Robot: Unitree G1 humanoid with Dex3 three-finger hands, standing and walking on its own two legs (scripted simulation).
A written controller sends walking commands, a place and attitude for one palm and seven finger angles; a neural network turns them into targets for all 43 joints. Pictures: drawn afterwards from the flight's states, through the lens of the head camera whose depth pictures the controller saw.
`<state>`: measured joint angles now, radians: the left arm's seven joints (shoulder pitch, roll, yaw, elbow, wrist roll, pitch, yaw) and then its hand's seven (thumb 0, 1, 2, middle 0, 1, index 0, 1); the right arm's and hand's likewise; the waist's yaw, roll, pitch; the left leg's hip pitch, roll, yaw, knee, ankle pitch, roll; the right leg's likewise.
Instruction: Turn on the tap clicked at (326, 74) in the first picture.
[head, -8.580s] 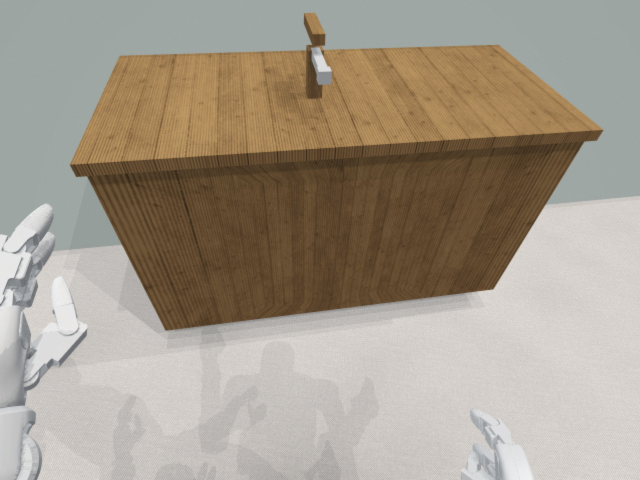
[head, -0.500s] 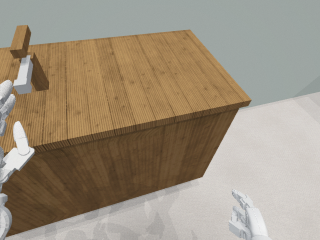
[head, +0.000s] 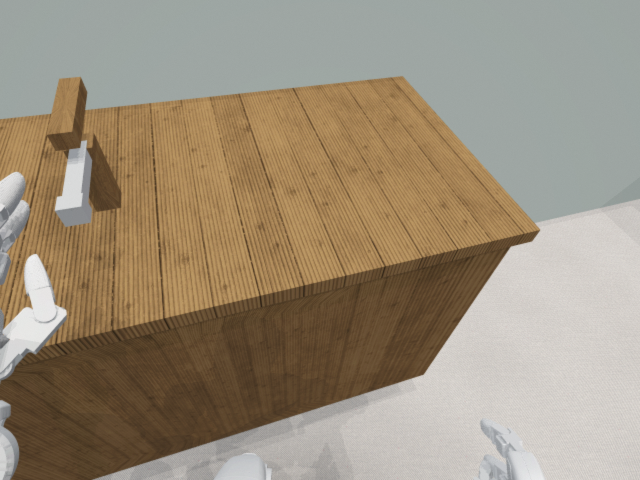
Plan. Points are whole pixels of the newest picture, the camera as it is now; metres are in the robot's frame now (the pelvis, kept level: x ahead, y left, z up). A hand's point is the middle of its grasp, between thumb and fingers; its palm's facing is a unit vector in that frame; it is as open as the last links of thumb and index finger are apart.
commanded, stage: shuffle to correct the standing spot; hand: left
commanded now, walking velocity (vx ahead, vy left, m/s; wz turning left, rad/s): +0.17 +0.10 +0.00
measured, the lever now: (74, 209) +0.38 +0.33 +0.12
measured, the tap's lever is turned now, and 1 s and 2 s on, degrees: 0 0 0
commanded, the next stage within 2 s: come to a stop and stand still in 0.08 s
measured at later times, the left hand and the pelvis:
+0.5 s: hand (16, 238) +0.29 +0.32 +0.18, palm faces +0.43 -0.83 -0.35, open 7.4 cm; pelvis +0.06 +0.07 +0.01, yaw -1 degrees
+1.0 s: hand (44, 287) +0.25 +0.29 +0.16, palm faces +0.25 -0.88 -0.40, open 7.4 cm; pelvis +0.02 +0.06 +0.01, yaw -2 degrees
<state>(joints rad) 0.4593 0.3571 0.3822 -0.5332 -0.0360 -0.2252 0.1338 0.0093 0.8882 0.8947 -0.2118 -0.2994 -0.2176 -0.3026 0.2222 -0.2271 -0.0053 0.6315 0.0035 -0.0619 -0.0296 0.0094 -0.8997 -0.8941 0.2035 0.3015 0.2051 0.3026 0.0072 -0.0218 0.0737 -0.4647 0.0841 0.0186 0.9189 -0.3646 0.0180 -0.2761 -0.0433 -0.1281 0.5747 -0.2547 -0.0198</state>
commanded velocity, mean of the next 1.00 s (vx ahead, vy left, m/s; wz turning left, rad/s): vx -0.03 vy -0.04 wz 0.00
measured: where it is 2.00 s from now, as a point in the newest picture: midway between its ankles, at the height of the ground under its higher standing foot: outside the picture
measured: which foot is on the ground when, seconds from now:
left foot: up 0.00-0.04, down 0.06-1.00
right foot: down 0.00-1.00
